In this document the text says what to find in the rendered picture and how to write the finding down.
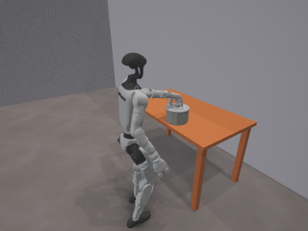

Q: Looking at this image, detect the left robot upper arm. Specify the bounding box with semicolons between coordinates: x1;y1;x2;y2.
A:
121;78;151;99

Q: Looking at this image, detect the robot left shin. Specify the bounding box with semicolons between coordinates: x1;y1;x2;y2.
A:
132;164;144;196

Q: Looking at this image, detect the robot right forearm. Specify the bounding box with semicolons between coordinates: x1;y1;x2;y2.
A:
134;128;161;163

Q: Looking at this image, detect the robot left hand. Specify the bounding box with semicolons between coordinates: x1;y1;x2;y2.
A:
167;92;184;107

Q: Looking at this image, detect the lid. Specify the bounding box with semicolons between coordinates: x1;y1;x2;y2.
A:
166;103;190;114

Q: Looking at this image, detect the right robot thigh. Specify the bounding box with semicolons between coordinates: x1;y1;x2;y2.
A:
129;145;155;192

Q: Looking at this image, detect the table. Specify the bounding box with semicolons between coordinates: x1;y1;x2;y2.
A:
145;89;257;211

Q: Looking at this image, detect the right robot upper arm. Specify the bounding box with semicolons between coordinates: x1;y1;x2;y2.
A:
130;90;148;138

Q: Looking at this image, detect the robot left forearm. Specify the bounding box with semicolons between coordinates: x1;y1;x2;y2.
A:
149;89;173;99

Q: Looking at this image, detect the robot right hand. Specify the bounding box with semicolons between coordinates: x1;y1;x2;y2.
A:
153;158;170;179

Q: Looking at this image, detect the pot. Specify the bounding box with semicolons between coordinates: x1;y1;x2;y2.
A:
166;110;189;126

